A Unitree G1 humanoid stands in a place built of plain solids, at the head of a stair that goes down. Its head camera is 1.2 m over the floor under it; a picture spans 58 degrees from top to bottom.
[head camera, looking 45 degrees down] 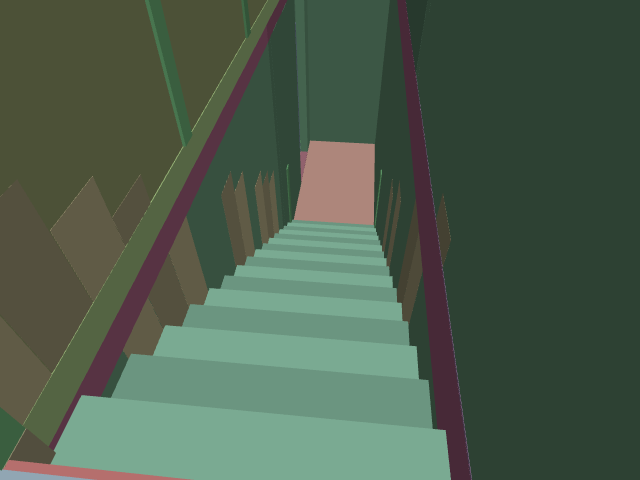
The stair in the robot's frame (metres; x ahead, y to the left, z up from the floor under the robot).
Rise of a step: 0.19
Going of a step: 0.26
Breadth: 1.20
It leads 6 degrees to the right of straight ahead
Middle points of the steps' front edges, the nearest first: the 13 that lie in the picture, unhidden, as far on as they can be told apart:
0.60 0.20 -0.18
0.86 0.17 -0.37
1.13 0.15 -0.56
1.39 0.12 -0.75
1.65 0.10 -0.93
1.92 0.07 -1.12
2.18 0.05 -1.31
2.44 0.02 -1.49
2.71 0.00 -1.68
2.97 -0.03 -1.87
3.23 -0.05 -2.06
3.50 -0.08 -2.24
3.76 -0.11 -2.43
